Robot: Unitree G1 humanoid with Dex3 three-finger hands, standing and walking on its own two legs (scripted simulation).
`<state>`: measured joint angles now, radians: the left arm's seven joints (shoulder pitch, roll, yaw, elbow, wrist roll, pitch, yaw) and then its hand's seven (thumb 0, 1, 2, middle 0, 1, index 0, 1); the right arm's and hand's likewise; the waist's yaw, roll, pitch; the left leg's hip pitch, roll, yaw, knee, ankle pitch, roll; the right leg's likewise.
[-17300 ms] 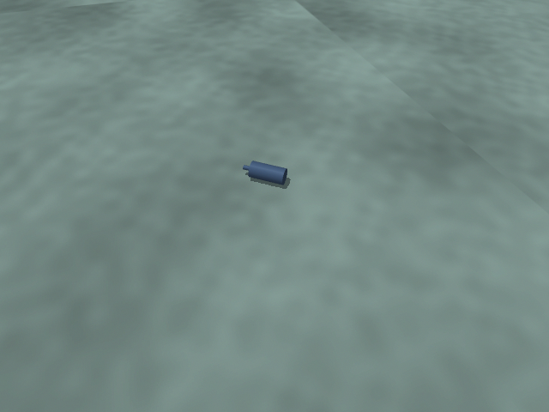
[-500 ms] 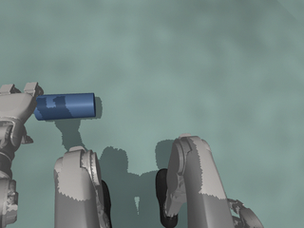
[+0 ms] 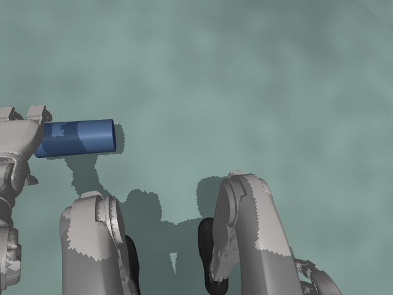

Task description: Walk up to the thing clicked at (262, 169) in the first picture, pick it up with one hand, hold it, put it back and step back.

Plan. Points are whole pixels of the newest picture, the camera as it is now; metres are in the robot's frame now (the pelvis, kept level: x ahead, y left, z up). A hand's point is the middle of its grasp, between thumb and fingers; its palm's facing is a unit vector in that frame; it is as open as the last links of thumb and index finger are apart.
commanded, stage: rise first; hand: left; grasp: from above
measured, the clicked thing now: (67, 138) +0.48 +0.25 -0.31
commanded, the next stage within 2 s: approach in 0.04 s
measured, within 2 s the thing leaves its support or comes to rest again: neither
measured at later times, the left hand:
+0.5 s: hand (69, 121) +0.48 +0.22 -0.18, palm faces -0.41 -0.01 -0.91, open 14.1 cm
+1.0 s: hand (50, 150) +0.43 +0.26 -0.21, palm faces -0.50 -0.04 -0.86, open 14.0 cm
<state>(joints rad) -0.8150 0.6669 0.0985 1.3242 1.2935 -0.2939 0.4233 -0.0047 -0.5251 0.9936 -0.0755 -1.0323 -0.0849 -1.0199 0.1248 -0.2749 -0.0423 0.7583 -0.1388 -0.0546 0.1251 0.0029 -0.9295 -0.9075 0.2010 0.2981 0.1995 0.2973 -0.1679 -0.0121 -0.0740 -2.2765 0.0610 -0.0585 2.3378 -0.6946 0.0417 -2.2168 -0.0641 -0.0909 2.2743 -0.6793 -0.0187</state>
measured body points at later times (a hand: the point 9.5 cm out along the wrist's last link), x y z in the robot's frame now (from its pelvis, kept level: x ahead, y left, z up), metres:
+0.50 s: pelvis +0.00 +0.00 -0.01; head +0.25 +0.06 +0.36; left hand +0.50 +0.22 -0.13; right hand +0.05 -0.29 -0.12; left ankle +0.08 +0.12 -0.32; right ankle +0.10 -0.12 -0.32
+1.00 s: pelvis +0.00 +0.00 -0.02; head +0.24 +0.05 +0.35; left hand +0.45 +0.26 -0.16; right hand +0.02 -0.28 -0.13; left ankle +0.08 +0.12 -0.32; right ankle +0.10 -0.12 -0.32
